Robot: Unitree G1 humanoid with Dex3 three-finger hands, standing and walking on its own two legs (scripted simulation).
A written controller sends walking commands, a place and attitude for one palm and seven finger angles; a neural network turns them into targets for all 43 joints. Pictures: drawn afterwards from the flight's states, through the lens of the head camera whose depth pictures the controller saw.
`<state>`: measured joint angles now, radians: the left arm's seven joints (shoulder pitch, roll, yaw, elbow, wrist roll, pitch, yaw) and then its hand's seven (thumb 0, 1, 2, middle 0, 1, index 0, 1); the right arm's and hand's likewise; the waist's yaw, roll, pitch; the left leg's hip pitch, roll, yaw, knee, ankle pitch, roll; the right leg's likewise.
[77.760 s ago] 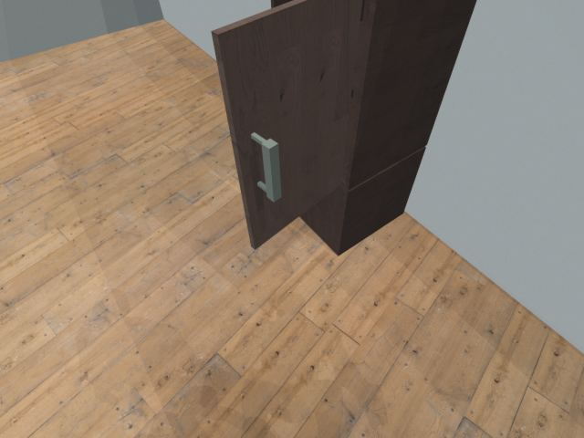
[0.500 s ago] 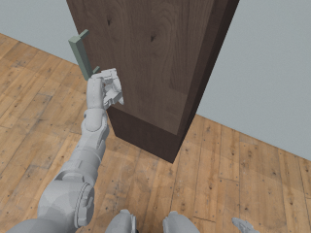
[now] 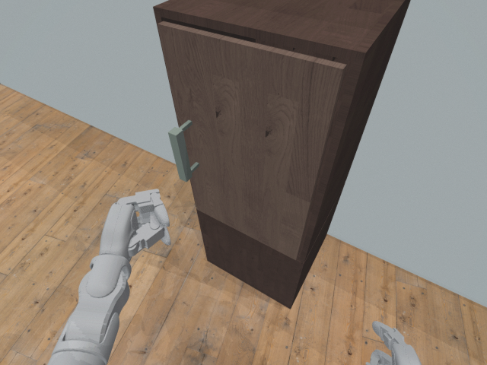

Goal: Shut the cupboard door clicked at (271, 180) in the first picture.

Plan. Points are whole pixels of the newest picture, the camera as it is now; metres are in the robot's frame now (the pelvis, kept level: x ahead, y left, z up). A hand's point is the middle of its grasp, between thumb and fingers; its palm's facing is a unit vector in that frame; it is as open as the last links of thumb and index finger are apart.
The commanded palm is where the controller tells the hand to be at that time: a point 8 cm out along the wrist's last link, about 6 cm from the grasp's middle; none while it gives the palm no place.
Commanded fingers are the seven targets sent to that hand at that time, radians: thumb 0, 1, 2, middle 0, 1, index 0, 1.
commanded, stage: draw the hand back to the body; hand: left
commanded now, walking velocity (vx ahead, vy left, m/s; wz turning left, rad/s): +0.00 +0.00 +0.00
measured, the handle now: (186, 151) +0.61 +0.17 -0.02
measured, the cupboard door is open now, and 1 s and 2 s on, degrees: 0 0 0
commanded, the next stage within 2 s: step back with the hand held close in 0.96 s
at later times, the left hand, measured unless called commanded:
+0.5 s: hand (29, 256) +0.22 +0.27 +0.16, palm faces +0.38 -0.85 -0.37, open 5.5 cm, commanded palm +0.16 +0.31 +0.19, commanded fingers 0.00 0.90 0.90 -0.28 -0.39 -0.28 -0.39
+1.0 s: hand (5, 270) +0.19 +0.27 +0.18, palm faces +0.45 -0.81 -0.39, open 7.4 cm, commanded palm +0.14 +0.31 +0.20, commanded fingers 0.00 0.90 0.90 -0.20 -0.30 -0.20 -0.30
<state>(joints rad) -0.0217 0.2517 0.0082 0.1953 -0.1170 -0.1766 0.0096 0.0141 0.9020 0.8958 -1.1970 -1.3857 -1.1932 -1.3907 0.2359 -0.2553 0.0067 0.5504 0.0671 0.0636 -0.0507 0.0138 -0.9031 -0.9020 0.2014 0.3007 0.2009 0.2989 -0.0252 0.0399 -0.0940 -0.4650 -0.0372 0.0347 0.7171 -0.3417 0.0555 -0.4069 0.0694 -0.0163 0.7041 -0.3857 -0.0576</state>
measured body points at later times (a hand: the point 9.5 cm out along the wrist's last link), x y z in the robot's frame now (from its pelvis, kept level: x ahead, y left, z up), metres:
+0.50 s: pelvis +0.02 +0.02 +0.03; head +0.00 -0.01 +0.48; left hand +0.19 +0.31 +0.18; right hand +0.22 -0.18 -0.06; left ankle +0.02 +0.08 -0.72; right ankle -0.02 -0.08 -0.72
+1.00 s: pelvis +0.01 +0.00 +0.03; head -0.02 -0.02 +0.47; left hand +0.16 +0.31 +0.20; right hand +0.20 -0.22 -0.05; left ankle +0.02 +0.08 -0.72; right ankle -0.02 -0.08 -0.72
